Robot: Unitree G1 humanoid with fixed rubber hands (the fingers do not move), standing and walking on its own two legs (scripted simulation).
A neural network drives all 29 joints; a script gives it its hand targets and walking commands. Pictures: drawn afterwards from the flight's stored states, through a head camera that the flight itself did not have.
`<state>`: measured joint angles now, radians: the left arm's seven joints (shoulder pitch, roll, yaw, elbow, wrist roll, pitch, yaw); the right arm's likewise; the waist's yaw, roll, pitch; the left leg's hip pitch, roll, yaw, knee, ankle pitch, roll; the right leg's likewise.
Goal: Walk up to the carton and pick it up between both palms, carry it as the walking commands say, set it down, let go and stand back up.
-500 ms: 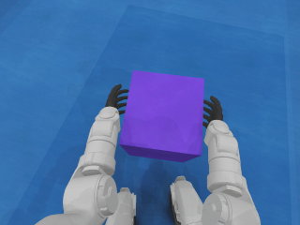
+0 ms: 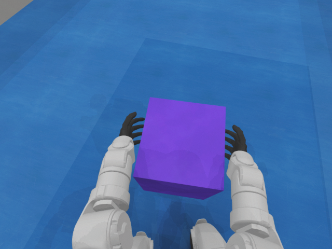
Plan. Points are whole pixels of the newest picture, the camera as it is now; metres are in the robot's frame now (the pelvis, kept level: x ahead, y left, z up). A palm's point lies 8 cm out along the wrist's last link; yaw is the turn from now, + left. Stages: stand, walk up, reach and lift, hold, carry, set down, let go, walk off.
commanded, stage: reach and lift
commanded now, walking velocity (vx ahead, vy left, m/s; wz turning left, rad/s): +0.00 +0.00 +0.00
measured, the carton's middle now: (179, 153) +0.37 -0.05 -0.08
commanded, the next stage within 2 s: none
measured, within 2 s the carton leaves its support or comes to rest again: neither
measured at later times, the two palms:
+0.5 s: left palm (122, 134) +0.37 +0.09 +0.06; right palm (249, 151) +0.30 -0.19 +0.05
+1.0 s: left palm (115, 131) +0.35 +0.09 +0.12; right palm (260, 146) +0.29 -0.19 +0.11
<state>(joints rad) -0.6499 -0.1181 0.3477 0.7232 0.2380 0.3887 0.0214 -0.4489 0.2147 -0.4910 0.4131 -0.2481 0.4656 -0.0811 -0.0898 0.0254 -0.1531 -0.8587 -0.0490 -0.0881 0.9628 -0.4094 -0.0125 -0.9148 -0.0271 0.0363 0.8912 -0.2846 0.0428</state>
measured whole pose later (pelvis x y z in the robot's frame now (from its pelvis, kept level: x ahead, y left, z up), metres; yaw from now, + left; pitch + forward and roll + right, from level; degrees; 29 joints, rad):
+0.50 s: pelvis +0.00 +0.00 +0.04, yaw +0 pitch +6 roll +0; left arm -0.60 -0.12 0.34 0.71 0.24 0.46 0.02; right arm -0.42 0.20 -0.44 0.40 -0.26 0.58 -0.08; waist -0.10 0.02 -0.08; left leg -0.50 -0.04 -0.09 0.74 -0.33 -0.01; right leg -0.56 -0.03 0.04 0.67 -0.21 0.04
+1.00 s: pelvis +0.00 +0.00 +0.05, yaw +0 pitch -4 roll +0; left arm -0.55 -0.13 0.31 0.63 0.24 0.63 0.02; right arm -0.38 0.19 -0.36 0.32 -0.27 0.77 -0.10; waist -0.09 0.02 -0.06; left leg -0.24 -0.03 -0.09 0.62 -0.31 0.00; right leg -0.30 -0.03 0.04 0.57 -0.19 0.04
